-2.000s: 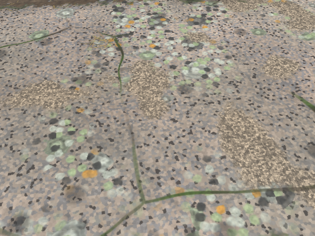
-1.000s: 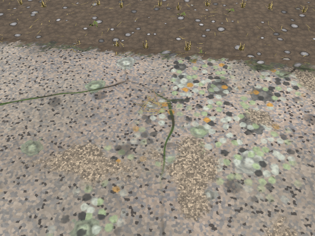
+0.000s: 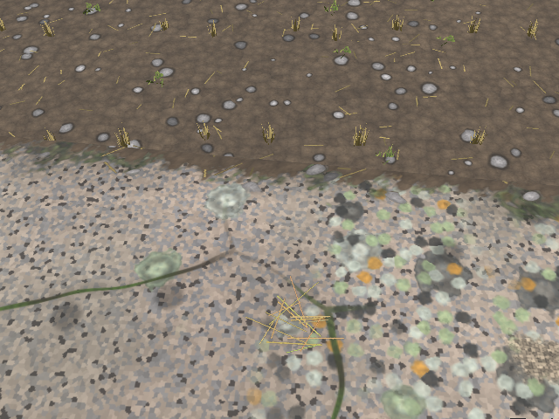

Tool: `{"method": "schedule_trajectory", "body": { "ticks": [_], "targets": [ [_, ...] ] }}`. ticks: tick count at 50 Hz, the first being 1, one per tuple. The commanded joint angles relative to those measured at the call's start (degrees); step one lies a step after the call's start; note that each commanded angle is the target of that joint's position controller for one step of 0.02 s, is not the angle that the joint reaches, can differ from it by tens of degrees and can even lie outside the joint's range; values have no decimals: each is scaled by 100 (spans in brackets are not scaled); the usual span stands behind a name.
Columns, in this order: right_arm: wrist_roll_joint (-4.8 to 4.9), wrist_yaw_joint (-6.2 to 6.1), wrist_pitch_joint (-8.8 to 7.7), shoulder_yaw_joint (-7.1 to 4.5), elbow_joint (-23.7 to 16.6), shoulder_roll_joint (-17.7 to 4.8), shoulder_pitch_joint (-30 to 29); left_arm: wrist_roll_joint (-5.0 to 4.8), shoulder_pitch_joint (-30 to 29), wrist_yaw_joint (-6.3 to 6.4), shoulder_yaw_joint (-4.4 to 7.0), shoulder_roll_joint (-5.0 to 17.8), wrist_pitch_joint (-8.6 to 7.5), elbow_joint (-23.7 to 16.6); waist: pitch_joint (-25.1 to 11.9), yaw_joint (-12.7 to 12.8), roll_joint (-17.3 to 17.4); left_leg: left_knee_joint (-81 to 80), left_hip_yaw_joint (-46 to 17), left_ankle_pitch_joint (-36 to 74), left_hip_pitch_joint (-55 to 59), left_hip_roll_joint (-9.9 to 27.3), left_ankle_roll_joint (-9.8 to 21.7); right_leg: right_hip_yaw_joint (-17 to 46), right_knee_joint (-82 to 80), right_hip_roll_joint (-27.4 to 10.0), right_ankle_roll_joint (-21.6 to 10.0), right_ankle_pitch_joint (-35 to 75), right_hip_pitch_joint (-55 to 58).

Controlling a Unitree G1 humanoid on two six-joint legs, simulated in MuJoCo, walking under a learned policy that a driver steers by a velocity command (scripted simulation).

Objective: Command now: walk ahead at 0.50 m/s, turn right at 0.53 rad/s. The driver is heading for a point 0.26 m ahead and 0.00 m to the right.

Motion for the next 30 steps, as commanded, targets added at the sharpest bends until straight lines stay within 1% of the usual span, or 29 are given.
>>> {"method": "schedule_trajectory", "body": {
  "ticks": [1,3,5,6,8,9,10,11,12,13,14,15,16,17,18,19,20,22,23,24,25,26,27,28,29,30],
  "targets": [
    [-25,-36,20,-45,-412,-223,-70,-80,-313,101,255,961,-88,-547,-354,-196,-378,-1273,129,1047,611,-144,-171,1130,-832,-1218,-887,863,-378],
    [5,-6,-1,-18,-491,-181,-397,-99,-114,137,257,946,-24,-496,-372,-16,-537,-2094,227,1661,918,-383,-209,924,-565,-1114,-717,1403,-273],
    [43,42,-30,-29,-569,-222,-587,-101,169,165,245,889,55,-402,-496,135,-645,-2466,254,1935,1079,-541,-207,995,-221,-1181,-609,1730,63],
    [48,73,-39,-44,-604,-258,-640,-100,251,179,225,829,99,-382,-533,166,-688,-2613,219,1854,1065,-582,-163,1103,-11,-1240,-565,1800,292],
    [24,137,-81,-100,-639,-376,-580,-66,287,206,203,746,159,-394,-595,117,-721,-2984,179,1598,1144,-632,27,1391,456,-1358,-453,1844,713],
    [-2,157,-114,-123,-599,-395,-404,-52,192,220,190,707,173,-437,-640,-5,-735,-3301,217,1721,1404,-654,160,1462,715,-1324,-354,1880,822],
    [-56,155,-158,-144,-542,-420,-135,-36,90,226,165,626,168,-489,-734,-173,-729,-3669,249,2271,1915,-574,317,1400,1099,-1133,-188,1951,792],
    [-163,118,-196,-195,-532,-678,275,50,21,221,96,415,115,-633,-1200,-304,-465,-3360,-210,4055,3009,79,610,1201,1893,-820,57,1470,340],
    [-281,79,-147,-232,-520,-910,744,53,732,202,21,221,30,-595,-1884,-213,664,-2861,-1431,6270,4768,1372,1631,819,3385,-252,457,-875,-980],
    [-90,96,-40,-198,-333,-604,1093,36,1004,143,-7,476,18,-554,-2551,-313,1520,-2969,-2490,6019,5272,2088,2266,668,4321,-275,727,-3268,-1577],
    [50,106,52,-154,-383,-448,991,-31,817,114,91,845,91,-528,-2270,-384,894,-3135,-2539,4467,4922,1883,2153,770,4782,-511,852,-3238,-1896],
    [51,92,146,-137,-432,-418,752,-54,302,141,107,852,213,-585,-1735,-425,453,-3319,-2226,3350,4426,1570,1884,573,5066,-630,958,-2923,-2129],
    [20,94,218,-71,-452,-320,432,-24,44,172,103,761,341,-623,-1254,-332,220,-3558,-1884,2642,3659,1340,1724,476,4809,-777,992,-2670,-2098],
    [-4,101,270,-21,-484,-240,97,19,-32,205,96,655,450,-629,-944,-160,231,-3780,-1551,2197,2896,1102,1549,436,4291,-967,998,-2467,-1697],
    [-44,122,328,-48,-481,-322,-163,22,60,223,46,450,513,-600,-717,16,436,-3958,-1072,2042,2195,753,1368,188,3626,-956,999,-2266,-1137],
    [-60,131,365,-79,-470,-363,-260,42,146,238,-3,273,522,-540,-673,51,640,-4030,-691,2181,1815,493,1307,-42,3111,-870,1001,-2076,-640],
    [-52,127,384,-94,-432,-368,-210,61,150,239,-34,178,497,-506,-774,14,752,-4019,-501,2315,1822,396,1314,-123,2690,-838,990,-1841,-345],
    [-10,108,408,-92,-344,-338,-58,58,169,234,-24,210,460,-426,-1033,-3,746,-3923,-484,2099,2037,458,1371,-165,1977,-819,956,-1139,68],
    [27,103,423,-72,-321,-296,-68,67,188,227,-20,209,456,-386,-1060,47,703,-3853,-461,1679,2013,453,1321,-214,1495,-796,901,-680,354],
    [60,103,438,-45,-293,-236,-46,98,160,215,-19,195,457,-365,-1002,84,660,-3806,-429,1030,1919,373,1189,-289,987,-737,818,-294,631],
    [65,113,436,-5,-210,-131,146,183,14,209,-17,251,467,-424,-879,39,550,-3804,-424,211,1773,243,916,-198,700,-802,719,-112,810],
    [25,128,423,26,-153,-50,265,273,-115,221,9,464,477,-545,-703,-41,275,-3656,-348,-682,1516,80,592,250,548,-1191,556,-21,908],
    [-21,151,402,-1,-156,-102,516,231,-336,250,95,844,499,-613,-422,-379,-433,-3519,11,-1091,1425,-333,334,483,514,-1431,314,-558,525],
    [-36,130,405,-4,-132,-94,403,190,-395,222,73,609,488,-540,-277,-319,-798,-3312,308,-666,2008,-498,160,506,215,-1349,219,-1828,-274],
    [-16,99,416,-31,-115,-156,293,196,-466,207,13,398,446,-540,-47,-289,-787,-3168,333,-373,2225,-505,116,469,61,-1235,294,-2191,-611],
    [3,65,432,-37,-70,-115,318,202,-508,207,-8,336,395,-505,32,-312,-790,-3097,328,-180,2335,-479,143,411,56,-1188,389,-2071,-711]
  ]
}}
